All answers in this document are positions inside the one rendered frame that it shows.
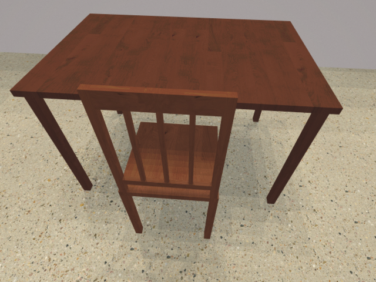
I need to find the chair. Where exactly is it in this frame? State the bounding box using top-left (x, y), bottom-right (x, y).
top-left (77, 84), bottom-right (238, 239)

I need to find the table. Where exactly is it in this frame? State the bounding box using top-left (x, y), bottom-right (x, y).
top-left (10, 14), bottom-right (343, 204)

